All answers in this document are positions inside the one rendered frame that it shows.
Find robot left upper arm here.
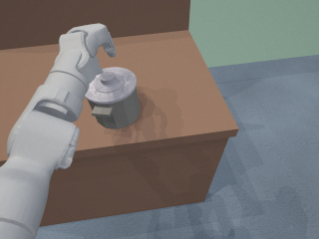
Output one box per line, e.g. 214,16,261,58
0,110,80,239

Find robot left forearm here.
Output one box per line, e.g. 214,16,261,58
6,28,99,156

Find robot left hand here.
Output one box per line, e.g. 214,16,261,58
67,23,117,75

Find knob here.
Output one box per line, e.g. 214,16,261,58
100,72,116,86

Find pot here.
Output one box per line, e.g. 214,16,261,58
88,88,141,129

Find table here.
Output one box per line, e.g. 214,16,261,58
0,0,239,227

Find lid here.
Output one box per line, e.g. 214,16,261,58
85,67,137,105

